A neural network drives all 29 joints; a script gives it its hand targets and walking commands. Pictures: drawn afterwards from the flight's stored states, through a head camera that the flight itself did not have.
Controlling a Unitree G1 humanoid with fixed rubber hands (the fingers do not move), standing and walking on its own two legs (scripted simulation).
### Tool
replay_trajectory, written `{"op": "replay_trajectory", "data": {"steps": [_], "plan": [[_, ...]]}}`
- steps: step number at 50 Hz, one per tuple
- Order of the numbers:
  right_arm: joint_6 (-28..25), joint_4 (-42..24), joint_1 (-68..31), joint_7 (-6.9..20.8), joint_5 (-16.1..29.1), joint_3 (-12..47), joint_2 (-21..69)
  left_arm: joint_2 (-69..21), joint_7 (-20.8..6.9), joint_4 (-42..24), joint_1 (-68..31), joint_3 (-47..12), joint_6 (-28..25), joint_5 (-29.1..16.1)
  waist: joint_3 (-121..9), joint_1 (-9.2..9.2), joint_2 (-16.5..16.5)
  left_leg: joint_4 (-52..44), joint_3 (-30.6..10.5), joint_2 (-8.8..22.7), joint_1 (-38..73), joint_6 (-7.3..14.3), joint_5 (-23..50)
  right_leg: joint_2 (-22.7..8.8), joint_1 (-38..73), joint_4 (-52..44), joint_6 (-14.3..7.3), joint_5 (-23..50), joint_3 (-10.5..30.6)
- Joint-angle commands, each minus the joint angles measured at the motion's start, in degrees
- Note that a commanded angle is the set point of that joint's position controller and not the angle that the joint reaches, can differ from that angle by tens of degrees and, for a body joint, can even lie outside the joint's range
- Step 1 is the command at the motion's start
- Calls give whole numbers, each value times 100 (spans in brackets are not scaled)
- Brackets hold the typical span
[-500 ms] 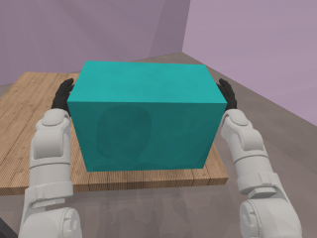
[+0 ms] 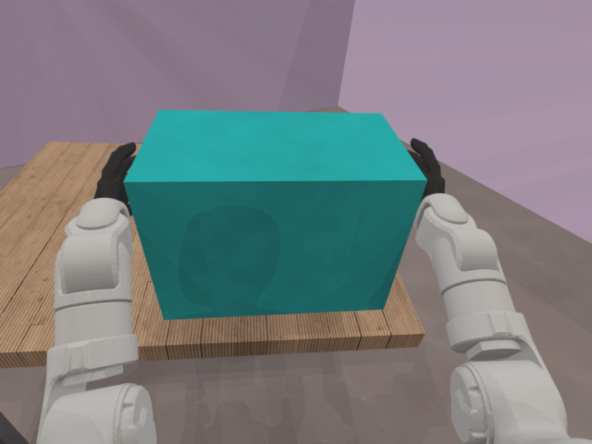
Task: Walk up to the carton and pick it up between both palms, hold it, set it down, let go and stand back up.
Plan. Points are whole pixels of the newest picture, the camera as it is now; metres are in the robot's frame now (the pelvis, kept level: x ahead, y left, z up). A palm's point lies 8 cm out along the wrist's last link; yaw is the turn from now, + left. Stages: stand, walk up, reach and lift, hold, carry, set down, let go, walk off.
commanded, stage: hold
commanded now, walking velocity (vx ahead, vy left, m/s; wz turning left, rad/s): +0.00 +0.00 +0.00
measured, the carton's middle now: (275, 213) +0.38 +0.01 +0.17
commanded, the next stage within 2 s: none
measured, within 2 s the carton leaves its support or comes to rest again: neither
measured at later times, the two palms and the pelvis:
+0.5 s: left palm (116, 206) +0.35 +0.21 +0.20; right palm (426, 198) +0.36 -0.18 +0.22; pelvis +0.00 +0.00 +0.00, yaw +0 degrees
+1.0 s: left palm (119, 206) +0.36 +0.21 +0.20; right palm (427, 197) +0.36 -0.19 +0.22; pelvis +0.00 +0.00 +0.00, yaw +0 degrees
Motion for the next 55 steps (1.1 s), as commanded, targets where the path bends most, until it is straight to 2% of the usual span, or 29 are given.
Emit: {"op": "replay_trajectory", "data": {"steps": [1,3,5,9,13,17,19,20,25,28,31,33,39,44,51,55], "plan": [[-279,-1776,-4468,847,527,1933,2783,-2534,-886,-932,-4203,-2411,-371,-970,-1880,-15,449,-90,88,-355,1246,135,356,173,-591,-405,143,639,-69],[-302,-1850,-4488,846,591,1960,2797,-2607,-884,-1097,-4283,-2510,-396,-1032,-2113,-50,527,-15,68,-341,1396,104,628,198,-512,-347,131,871,-57],[-286,-1839,-4454,825,652,2022,2767,-2574,-892,-1098,-4230,-2461,-393,-1013,-2106,-29,469,33,76,-353,1467,87,804,225,-475,-351,149,1035,-75],[-242,-1724,-4341,779,632,1991,2725,-2497,-949,-1019,-4146,-2404,-358,-950,-1934,-82,497,34,93,-380,1356,79,783,190,-375,-354,175,1135,-59],[-242,-1944,-4286,737,749,2092,2747,-2476,-964,-1267,-4133,-2441,-386,-994,-2115,-90,486,83,72,-407,1443,47,1036,213,-242,-307,193,1415,-51],[-242,-2078,-4339,732,759,2061,2706,-2477,-943,-1289,-4188,-2457,-399,-982,-2054,-71,605,88,63,-397,1464,23,1024,216,-350,-326,176,1304,-73],[-239,-2051,-4227,751,744,2023,2708,-2516,-915,-1361,-4197,-2538,-404,-1007,-2021,-152,710,83,66,-369,1517,-8,967,217,-449,-352,146,1165,-81],[-221,-1986,-4251,764,710,2015,2665,-2517,-908,-1319,-4190,-2522,-396,-990,-1981,-129,687,84,68,-368,1535,-7,903,227,-501,-357,135,1057,-76],[-256,-2181,-4228,796,753,2062,2630,-2580,-823,-1566,-4142,-2682,-407,-1063,-2222,-127,759,158,24,-338,1642,-66,1226,261,-535,-317,106,1237,-104],[-205,-2178,-4116,789,775,2098,2598,-2503,-847,-1476,-3940,-2559,-359,-1020,-2108,-84,599,145,41,-361,1589,-10,1208,247,-432,-335,143,1370,-62],[-172,-2071,-4134,783,714,2067,2551,-2456,-901,-1288,-3876,-2388,-298,-935,-1840,-39,482,22,79,-358,1395,40,924,228,-414,-366,158,1142,-52],[-201,-2202,-4250,782,735,2097,2604,-2474,-922,-1374,-3960,-2404,-308,-951,-1936,-9,485,45,96,-372,1356,51,990,245,-351,-343,157,1228,-65],[-202,-2097,-4207,759,719,2087,2681,-2491,-909,-1342,-4070,-2489,-376,-1000,-2088,-86,455,106,95,-378,1466,38,985,218,-357,-328,182,1315,-35],[-212,-2145,-4207,739,743,2119,2634,-2480,-919,-1278,-3957,-2485,-373,-991,-2067,-82,501,122,73,-379,1452,24,1106,234,-325,-309,174,1439,-34],[-197,-2245,-4098,708,796,2163,2669,-2471,-883,-1519,-4025,-2560,-416,-1020,-2185,-84,571,169,74,-405,1508,10,1277,244,-269,-275,189,1587,-37],[-196,-2194,-4143,729,746,2102,2624,-2497,-890,-1459,-4034,-2572,-409,-1022,-2063,-102,585,98,73,-379,1400,-15,1045,241,-377,-313,148,1265,-51]]}}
